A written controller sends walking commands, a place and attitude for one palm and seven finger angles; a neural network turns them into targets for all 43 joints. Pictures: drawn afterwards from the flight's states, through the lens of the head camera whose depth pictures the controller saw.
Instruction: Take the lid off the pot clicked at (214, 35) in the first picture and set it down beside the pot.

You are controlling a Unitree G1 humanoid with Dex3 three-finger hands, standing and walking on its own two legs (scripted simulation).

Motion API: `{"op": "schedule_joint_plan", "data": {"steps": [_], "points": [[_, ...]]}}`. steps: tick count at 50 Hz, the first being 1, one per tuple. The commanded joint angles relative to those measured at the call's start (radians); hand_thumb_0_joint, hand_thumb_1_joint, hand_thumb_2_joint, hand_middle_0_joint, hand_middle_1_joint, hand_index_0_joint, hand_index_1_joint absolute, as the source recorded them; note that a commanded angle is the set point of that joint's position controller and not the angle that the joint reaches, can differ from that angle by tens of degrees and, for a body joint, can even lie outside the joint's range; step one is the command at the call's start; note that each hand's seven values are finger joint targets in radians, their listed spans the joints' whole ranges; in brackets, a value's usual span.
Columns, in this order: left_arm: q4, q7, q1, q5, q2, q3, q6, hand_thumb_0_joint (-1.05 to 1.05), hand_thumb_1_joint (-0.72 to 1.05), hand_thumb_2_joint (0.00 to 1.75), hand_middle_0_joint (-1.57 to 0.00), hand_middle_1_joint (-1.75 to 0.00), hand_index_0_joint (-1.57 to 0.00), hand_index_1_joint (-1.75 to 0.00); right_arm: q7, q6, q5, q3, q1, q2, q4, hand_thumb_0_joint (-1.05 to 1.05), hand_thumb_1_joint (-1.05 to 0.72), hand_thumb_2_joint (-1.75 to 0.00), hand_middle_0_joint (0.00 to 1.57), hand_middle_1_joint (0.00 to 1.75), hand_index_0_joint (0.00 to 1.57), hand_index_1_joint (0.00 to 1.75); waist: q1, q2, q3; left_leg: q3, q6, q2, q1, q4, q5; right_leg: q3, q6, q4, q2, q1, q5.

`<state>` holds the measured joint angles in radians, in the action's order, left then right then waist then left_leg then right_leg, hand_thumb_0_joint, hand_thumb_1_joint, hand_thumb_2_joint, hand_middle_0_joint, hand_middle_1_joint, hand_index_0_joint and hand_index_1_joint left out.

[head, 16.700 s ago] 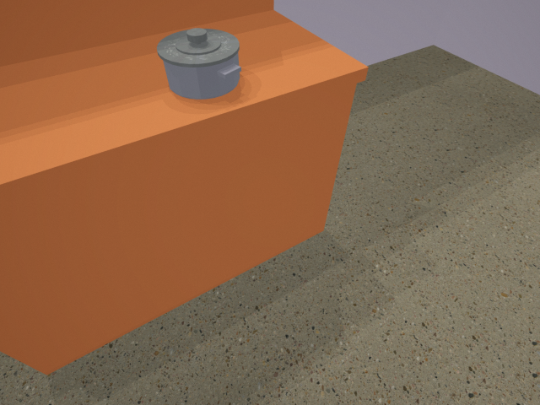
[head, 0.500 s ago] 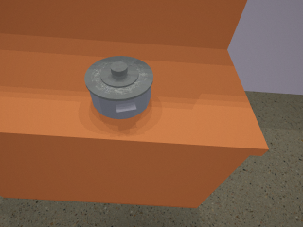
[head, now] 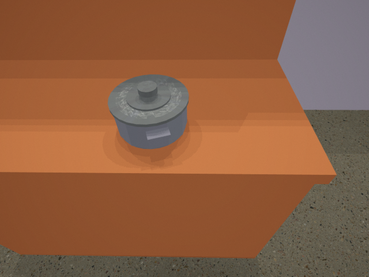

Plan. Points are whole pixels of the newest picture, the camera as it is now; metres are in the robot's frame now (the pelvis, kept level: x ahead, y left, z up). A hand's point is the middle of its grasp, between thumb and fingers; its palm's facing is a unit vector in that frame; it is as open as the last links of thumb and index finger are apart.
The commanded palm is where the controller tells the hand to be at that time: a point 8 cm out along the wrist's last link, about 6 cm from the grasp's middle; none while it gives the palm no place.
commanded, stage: look again from close up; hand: left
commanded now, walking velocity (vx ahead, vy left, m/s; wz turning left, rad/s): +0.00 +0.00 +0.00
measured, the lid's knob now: (147, 89) +0.49 +0.12 +0.16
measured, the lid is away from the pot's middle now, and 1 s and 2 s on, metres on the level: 0.00 0.00 0.00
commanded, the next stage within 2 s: lift the closed hand beside the body in 0.80 s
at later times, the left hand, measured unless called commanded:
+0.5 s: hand out of the picture +0.02 +0.16 -0.17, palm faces +0.02 -0.98 -0.19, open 7.3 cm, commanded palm none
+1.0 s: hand out of the picture +0.08 +0.17 -0.12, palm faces +0.15 -0.95 -0.27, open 7.1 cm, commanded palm +0.10 +0.21 -0.04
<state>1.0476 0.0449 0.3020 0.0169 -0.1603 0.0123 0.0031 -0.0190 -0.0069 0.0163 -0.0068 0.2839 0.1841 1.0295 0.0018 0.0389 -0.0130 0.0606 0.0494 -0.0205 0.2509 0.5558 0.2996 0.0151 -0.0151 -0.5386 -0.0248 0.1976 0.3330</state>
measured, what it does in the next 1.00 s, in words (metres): stands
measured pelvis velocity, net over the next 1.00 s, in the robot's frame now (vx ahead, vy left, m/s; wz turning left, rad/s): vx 0.01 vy -0.02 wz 0.02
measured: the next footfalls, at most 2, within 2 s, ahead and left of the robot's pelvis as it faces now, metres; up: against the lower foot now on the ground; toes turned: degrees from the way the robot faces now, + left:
none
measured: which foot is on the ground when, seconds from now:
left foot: down 0.00-1.00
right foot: down 0.00-1.00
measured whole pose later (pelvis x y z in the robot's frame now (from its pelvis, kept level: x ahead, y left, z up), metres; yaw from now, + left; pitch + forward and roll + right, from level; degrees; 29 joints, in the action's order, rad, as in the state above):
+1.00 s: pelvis +0.01 -0.02 +0.01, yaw +1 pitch -1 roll +0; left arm 0.55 0.12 0.42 -0.07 -0.19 0.03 -0.06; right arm -0.03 -0.16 -0.03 0.01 0.32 0.19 0.99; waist -0.02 0.01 -0.05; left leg 0.03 0.01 -0.01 0.17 0.44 0.25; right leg 0.04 0.01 -0.45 -0.01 0.12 0.31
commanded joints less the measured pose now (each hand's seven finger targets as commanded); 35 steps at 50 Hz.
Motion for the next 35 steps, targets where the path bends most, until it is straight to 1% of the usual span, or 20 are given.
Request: {"op": "schedule_joint_plan", "data": {"steps": [1,3,4,5,9,10,11,14,15,16,19,20,22,23,24,25,27,30,32,35], "points": [[-0.041,0.001,0.053,-0.004,-0.097,-0.022,0.008,0.00,0.90,0.90,-0.20,-0.30,-0.20,-0.30,-0.006,-0.027,-0.004,-0.011,0.034,0.092,-0.055,0.00,-0.90,-0.90,0.20,0.30,0.20,0.30,-0.007,-0.027,-0.057,-0.166,0.010,0.126,0.006,-0.168,-0.124,-0.047,0.057,0.074,-0.045,0.062,-0.061],[-0.038,0.003,0.055,-0.004,-0.099,-0.021,0.008,0.00,0.90,0.90,-0.20,-0.30,-0.20,-0.30,-0.007,-0.028,-0.004,-0.009,0.032,0.090,-0.049,0.00,-0.90,-0.90,0.20,0.30,0.20,0.30,-0.009,-0.029,-0.060,-0.159,0.009,0.125,0.002,-0.165,-0.156,-0.052,0.054,0.075,-0.047,0.055,-0.083],[-0.040,0.003,0.053,-0.004,-0.103,-0.022,0.008,0.00,0.90,0.90,-0.20,-0.30,-0.20,-0.30,-0.007,-0.030,-0.006,-0.009,0.034,0.088,-0.047,0.00,-0.90,-0.90,0.20,0.30,0.20,0.30,-0.010,-0.050,-0.053,-0.153,0.009,0.123,-0.004,-0.158,-0.189,-0.056,0.053,0.077,-0.052,0.045,-0.108],[-0.044,0.002,0.051,-0.005,-0.108,-0.025,0.006,0.00,0.90,0.90,-0.20,-0.30,-0.20,-0.30,-0.008,-0.030,-0.005,-0.007,0.037,0.085,-0.046,0.00,-0.90,-0.90,0.20,0.30,0.20,0.30,-0.012,-0.048,-0.034,-0.149,0.010,0.124,-0.015,-0.158,-0.195,-0.049,0.054,0.076,-0.053,0.033,-0.117],[-0.041,0.003,0.050,-0.007,-0.113,-0.023,0.007,0.00,0.90,0.90,-0.20,-0.30,-0.20,-0.30,-0.011,-0.030,-0.007,-0.007,0.033,0.085,-0.036,0.00,-0.90,-0.90,0.20,0.30,0.20,0.30,-0.008,-0.046,-0.026,-0.128,0.001,0.116,-0.049,-0.134,-0.257,-0.066,0.052,0.084,-0.067,0.035,-0.174],[-0.045,0.002,0.047,-0.007,-0.118,-0.026,0.006,0.00,0.90,0.90,-0.20,-0.30,-0.20,-0.30,-0.011,-0.030,-0.007,-0.007,0.036,0.080,-0.034,0.00,-0.90,-0.90,0.20,0.30,0.20,0.30,-0.009,-0.056,-0.025,-0.130,0.003,0.117,-0.046,-0.134,-0.250,-0.060,0.053,0.088,-0.066,0.026,-0.175],[-0.045,0.003,0.046,-0.006,-0.118,-0.025,0.005,0.00,0.90,0.90,-0.20,-0.30,-0.20,-0.30,-0.011,-0.028,-0.008,-0.007,0.027,0.085,-0.033,0.00,-0.90,-0.90,0.20,0.30,0.20,0.30,-0.009,-0.043,-0.039,-0.126,-0.001,0.114,-0.042,-0.131,-0.244,-0.064,0.052,0.090,-0.070,0.035,-0.176],[-0.040,0.003,0.049,-0.007,-0.117,-0.023,0.006,0.00,0.90,0.90,-0.20,-0.30,-0.20,-0.30,-0.012,-0.027,-0.008,-0.006,0.028,0.075,-0.023,0.00,-0.90,-0.90,0.20,0.30,0.20,0.30,-0.007,-0.039,-0.043,-0.121,-0.004,0.112,-0.050,-0.135,-0.242,-0.070,0.053,0.100,-0.074,0.035,-0.187],[-0.042,0.001,0.051,-0.007,-0.121,-0.026,0.007,0.00,0.90,0.90,-0.20,-0.30,-0.20,-0.30,-0.012,-0.027,-0.009,-0.007,0.027,0.072,-0.022,0.00,-0.90,-0.90,0.20,0.30,0.20,0.30,-0.010,-0.051,-0.030,-0.119,-0.003,0.113,-0.054,-0.127,-0.244,-0.069,0.055,0.105,-0.075,0.021,-0.201],[-0.040,0.002,0.052,-0.008,-0.118,-0.025,0.007,0.00,0.90,0.90,-0.20,-0.30,-0.20,-0.30,-0.013,-0.026,-0.009,-0.009,0.021,0.075,-0.023,0.00,-0.90,-0.90,0.20,0.30,0.20,0.30,-0.007,-0.044,-0.032,-0.116,-0.007,0.111,-0.057,-0.123,-0.235,-0.076,0.056,0.108,-0.079,0.028,-0.205],[-0.032,0.002,0.053,-0.007,-0.116,-0.024,0.010,0.00,0.90,0.90,-0.20,-0.30,-0.20,-0.30,-0.015,-0.029,-0.010,-0.008,0.028,0.070,-0.011,0.00,-0.90,-0.90,0.20,0.30,0.20,0.30,-0.005,-0.024,-0.017,-0.112,-0.009,0.114,-0.081,-0.122,-0.288,-0.077,0.056,0.106,-0.081,0.016,-0.250],[-0.035,0.002,0.056,-0.009,-0.120,-0.026,0.011,0.00,0.90,0.90,-0.20,-0.30,-0.20,-0.30,-0.015,-0.029,-0.010,-0.008,0.031,0.065,-0.010,0.00,-0.90,-0.90,0.20,0.30,0.20,0.30,-0.007,-0.041,0.001,-0.113,-0.007,0.117,-0.088,-0.117,-0.295,-0.073,0.057,0.109,-0.080,-0.002,-0.263],[-0.028,0.003,0.054,-0.008,-0.116,-0.025,0.010,0.00,0.90,0.90,-0.20,-0.30,-0.20,-0.30,-0.016,-0.027,-0.011,-0.008,0.023,0.066,-0.006,0.00,-0.90,-0.90,0.20,0.30,0.20,0.30,-0.005,-0.032,-0.018,-0.108,-0.012,0.114,-0.082,-0.116,-0.293,-0.076,0.056,0.111,-0.085,0.006,-0.271],[-0.027,0.003,0.059,-0.009,-0.112,-0.024,0.011,0.00,0.90,0.90,-0.20,-0.30,-0.20,-0.30,-0.017,-0.026,-0.011,-0.009,0.022,0.064,-0.003,0.00,-0.90,-0.90,0.20,0.30,0.20,0.30,-0.006,-0.040,-0.023,-0.107,-0.013,0.116,-0.086,-0.116,-0.294,-0.078,0.057,0.114,-0.084,0.008,-0.278],[-0.024,0.003,0.060,-0.009,-0.110,-0.022,0.011,0.00,0.90,0.90,-0.20,-0.30,-0.20,-0.30,-0.018,-0.027,-0.011,-0.008,0.024,0.065,0.001,0.00,-0.90,-0.90,0.20,0.30,0.20,0.30,-0.005,-0.022,-0.026,-0.108,-0.013,0.116,-0.090,-0.122,-0.294,-0.079,0.057,0.117,-0.085,0.011,-0.271],[-0.024,0.002,0.058,-0.008,-0.115,-0.025,0.010,0.00,0.90,0.90,-0.20,-0.30,-0.20,-0.30,-0.018,-0.026,-0.011,-0.009,0.026,0.060,0.003,0.00,-0.90,-0.90,0.20,0.30,0.20,0.30,-0.007,-0.032,-0.024,-0.108,-0.011,0.118,-0.087,-0.119,-0.293,-0.074,0.057,0.120,-0.081,0.001,-0.274],[-0.020,0.003,0.064,-0.008,-0.108,-0.024,0.011,0.00,0.90,0.90,-0.20,-0.30,-0.20,-0.30,-0.019,-0.025,-0.011,-0.010,0.020,0.061,0.005,0.00,-0.90,-0.90,0.20,0.30,0.20,0.30,-0.005,-0.023,-0.027,-0.105,-0.015,0.118,-0.096,-0.119,-0.299,-0.081,0.058,0.122,-0.085,0.007,-0.287],[-0.019,0.002,0.064,-0.009,-0.108,-0.024,0.010,0.00,0.90,0.90,-0.20,-0.30,-0.20,-0.30,-0.019,-0.025,-0.012,-0.010,0.025,0.057,0.011,0.00,-0.90,-0.90,0.20,0.30,0.20,0.30,-0.008,-0.049,-0.031,-0.106,-0.012,0.123,-0.098,-0.126,-0.297,-0.072,0.056,0.130,-0.081,-0.003,-0.283],[-0.015,0.002,0.062,-0.008,-0.104,-0.023,0.009,0.00,0.90,0.90,-0.20,-0.30,-0.20,-0.30,-0.020,-0.024,-0.013,-0.008,0.020,0.060,0.015,0.00,-0.90,-0.90,0.20,0.30,0.20,0.30,-0.007,-0.030,-0.046,-0.105,-0.015,0.121,-0.091,-0.131,-0.291,-0.076,0.056,0.133,-0.084,0.005,-0.277],[-0.014,0.001,0.068,-0.009,-0.105,-0.024,0.009,0.00,0.90,0.90,-0.20,-0.30,-0.20,-0.30,-0.020,-0.026,-0.012,-0.008,0.027,0.057,0.020,0.00,-0.90,-0.90,0.20,0.30,0.20,0.30,-0.011,-0.033,-0.034,-0.106,-0.012,0.124,-0.102,-0.136,-0.302,-0.070,0.056,0.137,-0.080,-0.008,-0.271]]}}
